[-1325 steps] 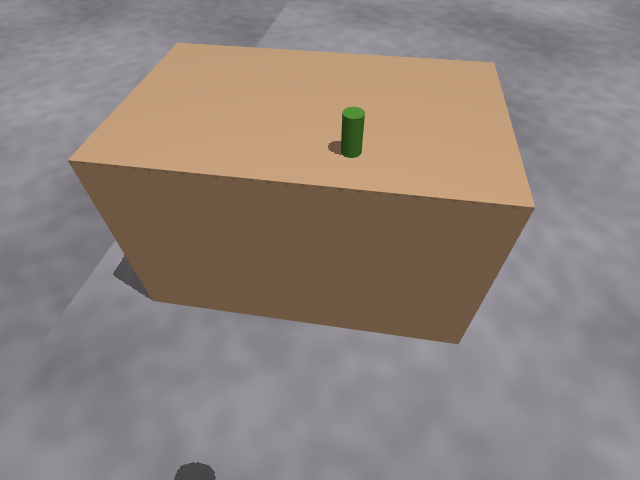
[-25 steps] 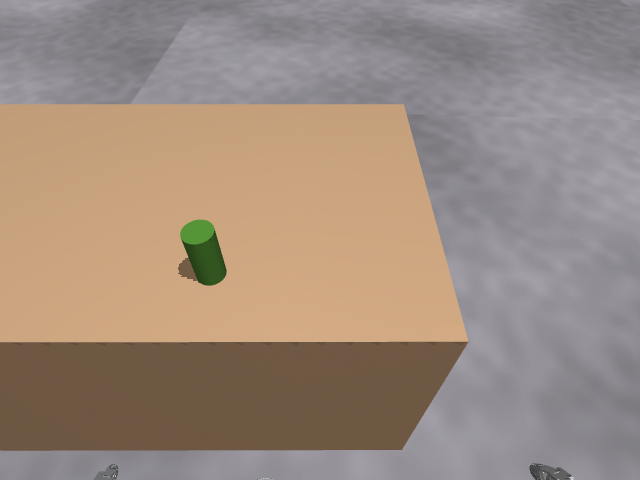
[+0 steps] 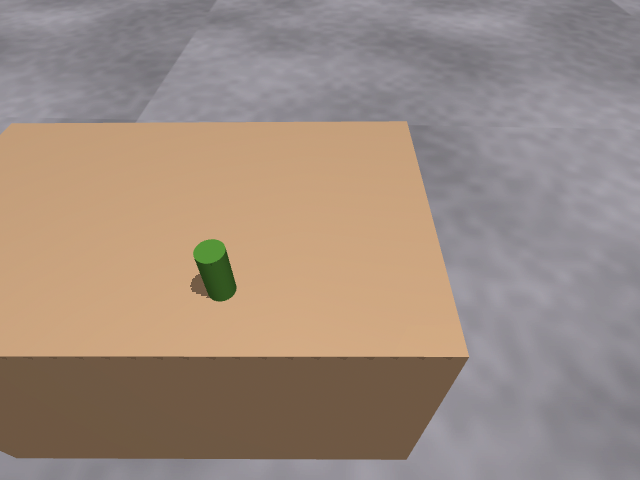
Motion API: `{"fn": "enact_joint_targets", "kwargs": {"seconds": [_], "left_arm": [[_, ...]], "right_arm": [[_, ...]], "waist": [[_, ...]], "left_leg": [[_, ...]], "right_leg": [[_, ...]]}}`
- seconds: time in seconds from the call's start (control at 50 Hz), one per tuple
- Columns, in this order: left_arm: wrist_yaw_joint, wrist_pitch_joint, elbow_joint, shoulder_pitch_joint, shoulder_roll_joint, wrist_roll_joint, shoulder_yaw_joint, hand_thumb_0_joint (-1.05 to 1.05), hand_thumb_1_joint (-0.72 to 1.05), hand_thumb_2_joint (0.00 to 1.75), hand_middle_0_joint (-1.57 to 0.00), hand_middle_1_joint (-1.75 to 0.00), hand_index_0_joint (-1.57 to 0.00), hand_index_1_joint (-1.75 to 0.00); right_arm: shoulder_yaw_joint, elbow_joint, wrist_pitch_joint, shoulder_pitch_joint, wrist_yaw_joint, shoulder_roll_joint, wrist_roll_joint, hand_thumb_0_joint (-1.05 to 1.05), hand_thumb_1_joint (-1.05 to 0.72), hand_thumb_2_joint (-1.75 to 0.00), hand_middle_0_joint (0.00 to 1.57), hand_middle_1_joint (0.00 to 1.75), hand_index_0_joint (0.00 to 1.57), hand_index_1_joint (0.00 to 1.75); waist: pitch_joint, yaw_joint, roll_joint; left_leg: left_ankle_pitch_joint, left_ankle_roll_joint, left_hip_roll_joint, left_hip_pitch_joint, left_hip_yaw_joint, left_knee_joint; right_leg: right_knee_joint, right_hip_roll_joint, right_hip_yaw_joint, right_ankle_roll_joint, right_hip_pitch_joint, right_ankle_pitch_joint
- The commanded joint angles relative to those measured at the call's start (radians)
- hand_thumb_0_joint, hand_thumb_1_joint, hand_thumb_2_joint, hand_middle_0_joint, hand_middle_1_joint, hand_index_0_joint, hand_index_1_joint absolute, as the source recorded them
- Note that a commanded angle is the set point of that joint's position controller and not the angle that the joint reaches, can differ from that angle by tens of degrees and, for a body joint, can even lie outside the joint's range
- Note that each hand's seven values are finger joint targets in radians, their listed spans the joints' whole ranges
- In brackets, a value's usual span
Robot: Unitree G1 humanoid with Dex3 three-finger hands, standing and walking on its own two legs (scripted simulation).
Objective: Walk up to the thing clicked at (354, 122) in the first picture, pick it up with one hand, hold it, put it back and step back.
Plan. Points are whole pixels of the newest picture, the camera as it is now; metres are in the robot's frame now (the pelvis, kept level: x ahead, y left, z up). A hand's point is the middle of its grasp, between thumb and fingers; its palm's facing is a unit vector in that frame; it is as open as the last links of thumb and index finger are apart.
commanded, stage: stand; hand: left
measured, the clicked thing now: (216, 271) +0.46 +0.20 -0.07
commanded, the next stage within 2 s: none
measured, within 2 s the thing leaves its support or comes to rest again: neither
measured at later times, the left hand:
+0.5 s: hand out of the picture +0.07 +0.25 -0.16, palm faces -0.03 -0.94 -0.34, open 7.4 cm
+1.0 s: hand out of the picture +0.07 +0.25 -0.16, palm faces -0.02 -0.94 -0.34, open 7.4 cm
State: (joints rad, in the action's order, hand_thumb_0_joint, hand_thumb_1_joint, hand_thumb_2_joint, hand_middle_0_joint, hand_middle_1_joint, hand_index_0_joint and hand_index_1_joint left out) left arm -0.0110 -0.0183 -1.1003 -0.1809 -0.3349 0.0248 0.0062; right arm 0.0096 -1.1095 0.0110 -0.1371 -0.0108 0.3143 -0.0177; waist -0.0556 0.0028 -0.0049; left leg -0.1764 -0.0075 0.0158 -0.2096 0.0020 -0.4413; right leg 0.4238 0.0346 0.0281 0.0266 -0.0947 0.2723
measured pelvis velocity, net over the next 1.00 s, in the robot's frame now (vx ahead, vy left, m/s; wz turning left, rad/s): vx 0.01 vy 0.00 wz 0.01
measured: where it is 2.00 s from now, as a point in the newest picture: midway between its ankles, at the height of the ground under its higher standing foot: outside the picture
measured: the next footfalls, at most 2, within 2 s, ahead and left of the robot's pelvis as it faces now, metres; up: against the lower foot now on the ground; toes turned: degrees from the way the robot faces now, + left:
none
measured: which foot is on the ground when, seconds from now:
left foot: down 0.00-1.00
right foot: down 0.00-1.00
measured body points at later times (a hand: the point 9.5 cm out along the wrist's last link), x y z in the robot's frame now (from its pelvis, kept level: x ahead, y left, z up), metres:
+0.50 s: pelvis +0.01 +0.00 +0.01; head +0.01 +0.00 +0.45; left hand +0.07 +0.30 -0.13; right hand +0.07 -0.30 -0.13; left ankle +0.04 +0.12 -0.74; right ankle -0.02 -0.14 -0.74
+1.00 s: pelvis +0.01 +0.00 +0.01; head +0.02 +0.00 +0.46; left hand +0.07 +0.30 -0.13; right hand +0.08 -0.29 -0.13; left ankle +0.04 +0.12 -0.74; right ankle -0.02 -0.14 -0.74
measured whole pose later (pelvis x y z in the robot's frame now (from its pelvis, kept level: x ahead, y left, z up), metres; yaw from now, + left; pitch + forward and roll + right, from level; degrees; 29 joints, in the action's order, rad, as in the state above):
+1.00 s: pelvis +0.01 +0.00 +0.01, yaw +0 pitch -3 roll +0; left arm 0.00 -0.01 -1.15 -0.13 -0.34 0.02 -0.01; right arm 0.01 -1.16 0.01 -0.10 -0.01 0.34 -0.01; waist -0.05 0.00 0.00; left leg -0.14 0.00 0.01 -0.16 0.00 -0.35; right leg 0.31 0.04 0.03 0.03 -0.03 0.23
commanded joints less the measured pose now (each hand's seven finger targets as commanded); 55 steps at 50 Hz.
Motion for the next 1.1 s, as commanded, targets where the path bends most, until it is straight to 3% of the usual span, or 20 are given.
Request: {"fn": "enact_joint_targets", "kwargs": {"seconds": [0.0,0.1,0.22,0.3,0.5,0.6,0.78,0.94,1.08], "left_arm": [[-0.016,-0.022,0.032,0.037,-0.206,-0.002,-0.043,0.0,0.9,0.9,-0.2,-0.3,-0.2,-0.3],[-0.016,-0.024,0.017,0.066,-0.202,-0.002,-0.044,0.0,0.9,0.9,-0.2,-0.3,-0.2,-0.3],[-0.014,-0.019,0.004,0.076,-0.21,0.0,-0.048,0.0,0.9,0.9,-0.2,-0.3,-0.2,-0.3],[-0.014,-0.021,0.001,0.085,-0.207,-0.002,-0.048,0.0,0.9,0.9,-0.2,-0.3,-0.2,-0.3],[-0.011,-0.016,-0.004,0.088,-0.206,-0.006,-0.049,0.0,0.9,0.9,-0.2,-0.3,-0.2,-0.3],[-0.011,-0.016,-0.001,0.084,-0.208,-0.006,-0.051,0.0,0.9,0.9,-0.2,-0.3,-0.2,-0.3],[-0.008,-0.011,0.003,0.083,-0.204,-0.006,-0.053,0.0,0.9,0.9,-0.2,-0.3,-0.2,-0.3],[-0.006,-0.014,0.011,0.08,-0.208,-0.006,-0.057,0.0,0.9,0.9,-0.2,-0.3,-0.2,-0.3],[-0.004,-0.012,0.011,0.066,-0.206,-0.006,-0.055,0.0,0.9,0.9,-0.2,-0.3,-0.2,-0.3]], "right_arm": [[0.042,0.038,0.017,0.043,0.021,0.212,0.0,0.0,-0.9,-0.9,0.2,0.3,0.2,0.3],[0.04,0.022,0.017,0.058,0.02,0.208,0.0,0.0,-0.9,-0.9,0.2,0.3,0.2,0.3],[0.04,0.008,0.013,0.066,0.021,0.215,0.0,0.0,-0.9,-0.9,0.2,0.3,0.2,0.3],[0.04,0.005,0.015,0.067,0.021,0.221,0.001,0.0,-0.9,-0.9,0.2,0.3,0.2,0.3],[0.038,-0.002,0.017,0.068,0.023,0.23,0.003,0.0,-0.9,-0.9,0.2,0.3,0.2,0.3],[0.037,0.003,0.019,0.073,0.024,0.228,0.004,0.0,-0.9,-0.9,0.2,0.3,0.2,0.3],[0.038,0.005,0.016,0.075,0.024,0.233,0.005,0.0,-0.9,-0.9,0.2,0.3,0.2,0.3],[0.036,0.012,0.019,0.075,0.022,0.23,0.005,0.0,-0.9,-0.9,0.2,0.3,0.2,0.3],[0.035,0.015,0.016,0.072,0.022,0.239,0.006,0.0,-0.9,-0.9,0.2,0.3,0.2,0.3]], "waist": [[0.038,-0.003,0.007],[0.052,0.0,0.01],[0.031,-0.002,0.008],[0.061,-0.002,0.004],[0.059,-0.003,-0.005],[0.078,-0.001,0.002],[0.043,-0.004,0.003],[0.06,-0.003,0.007],[0.056,-0.005,-0.007]], "left_leg": [[0.044,0.04,0.094,0.07,0.117,0.107],[0.123,0.036,0.099,0.077,0.108,0.114],[0.038,0.033,0.096,0.07,0.107,0.139],[0.113,0.035,0.104,0.087,0.106,0.134],[0.144,0.034,0.108,0.099,0.104,0.139],[0.216,0.038,0.111,0.11,0.098,0.124],[0.122,0.033,0.106,0.092,0.105,0.143],[0.166,0.034,0.107,0.099,0.107,0.137],[0.101,0.033,0.103,0.088,0.114,0.145]], "right_leg": [[-0.134,0.087,-0.093,-0.04,-0.057,-0.085],[-0.146,0.093,-0.086,-0.033,-0.022,-0.138],[-0.166,0.091,-0.084,-0.032,-0.035,-0.082],[-0.159,0.1,-0.087,-0.032,-0.01,-0.127],[-0.166,0.1,-0.08,-0.03,0.0,-0.143],[-0.163,0.103,-0.074,-0.029,0.019,-0.199],[-0.182,0.099,-0.07,-0.031,-0.008,-0.116],[-0.177,0.105,-0.069,-0.033,0.008,-0.15],[-0.183,0.103,-0.067,-0.032,0.002,-0.113]]}}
